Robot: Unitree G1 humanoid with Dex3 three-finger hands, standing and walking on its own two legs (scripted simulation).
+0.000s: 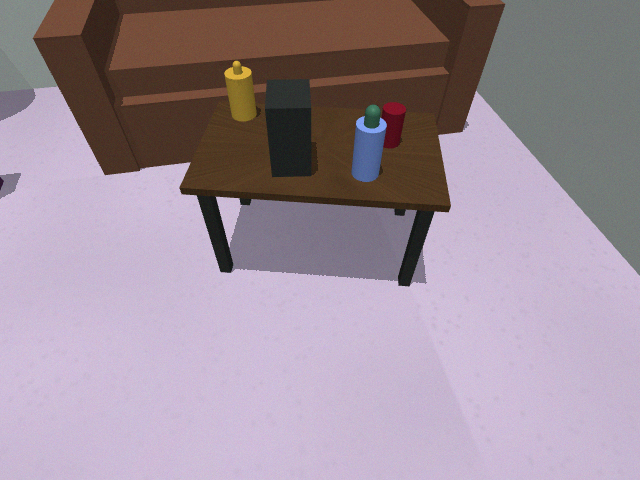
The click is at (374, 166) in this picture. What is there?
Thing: necked bottle
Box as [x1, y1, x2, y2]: [351, 105, 386, 181]
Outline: 376,105 369,105 365,110 365,115 360,117 356,121 351,172 355,178 362,181 373,180 378,175 386,124 384,120 379,117 380,111
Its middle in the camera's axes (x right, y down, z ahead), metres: +0.14 -0.28 +1.12
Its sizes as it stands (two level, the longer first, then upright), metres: 0.084 0.084 0.227
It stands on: a support 0.46 m high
